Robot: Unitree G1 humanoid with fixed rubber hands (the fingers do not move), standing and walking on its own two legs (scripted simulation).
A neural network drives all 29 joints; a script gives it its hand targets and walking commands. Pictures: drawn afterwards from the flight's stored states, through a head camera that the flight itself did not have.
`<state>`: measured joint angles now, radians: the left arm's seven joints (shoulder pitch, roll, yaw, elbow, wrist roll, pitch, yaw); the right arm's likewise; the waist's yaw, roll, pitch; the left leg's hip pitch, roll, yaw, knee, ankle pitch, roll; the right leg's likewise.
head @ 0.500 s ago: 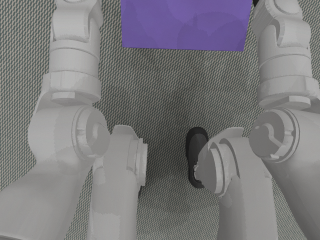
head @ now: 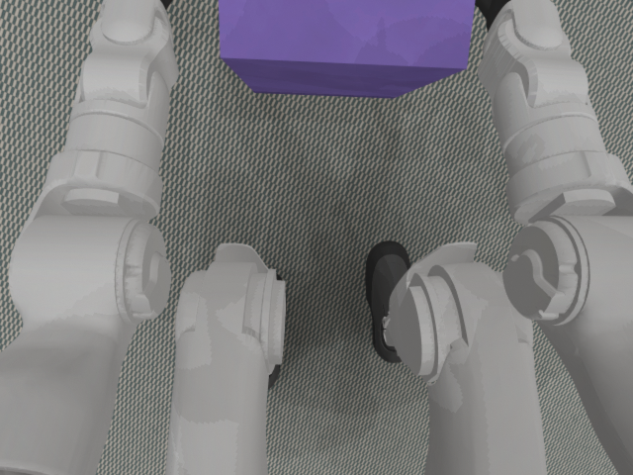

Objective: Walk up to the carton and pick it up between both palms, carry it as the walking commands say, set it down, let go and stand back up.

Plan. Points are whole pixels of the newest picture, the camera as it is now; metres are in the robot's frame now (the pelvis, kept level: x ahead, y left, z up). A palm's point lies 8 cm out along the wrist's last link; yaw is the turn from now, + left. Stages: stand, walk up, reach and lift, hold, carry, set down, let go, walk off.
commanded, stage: set down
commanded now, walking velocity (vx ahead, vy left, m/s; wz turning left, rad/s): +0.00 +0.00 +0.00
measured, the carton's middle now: out of the picture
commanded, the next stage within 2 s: let go in 1.54 s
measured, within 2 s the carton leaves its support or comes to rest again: neither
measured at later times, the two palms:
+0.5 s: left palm out of the picture +0.57 +0.19 -0.12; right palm out of the picture +0.54 -0.18 -0.12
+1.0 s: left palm out of the picture +0.57 +0.20 +0.04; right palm out of the picture +0.54 -0.19 +0.03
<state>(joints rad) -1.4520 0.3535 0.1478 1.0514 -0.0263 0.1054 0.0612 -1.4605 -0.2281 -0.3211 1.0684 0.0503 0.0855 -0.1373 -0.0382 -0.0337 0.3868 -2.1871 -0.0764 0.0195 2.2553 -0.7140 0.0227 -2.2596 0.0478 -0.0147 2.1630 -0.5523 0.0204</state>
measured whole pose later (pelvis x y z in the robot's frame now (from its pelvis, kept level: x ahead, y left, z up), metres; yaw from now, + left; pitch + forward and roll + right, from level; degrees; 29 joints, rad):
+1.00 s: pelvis +0.00 +0.00 +0.14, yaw +0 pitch +47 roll -1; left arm -1.39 0.44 0.16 0.99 -0.10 0.22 -0.02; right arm -1.27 -0.23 -0.31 0.83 0.07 0.22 -0.14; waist -0.05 0.00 0.05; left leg -1.98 -0.08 -0.01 1.71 -0.55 0.02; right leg -2.02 0.04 0.01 1.63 -0.43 0.01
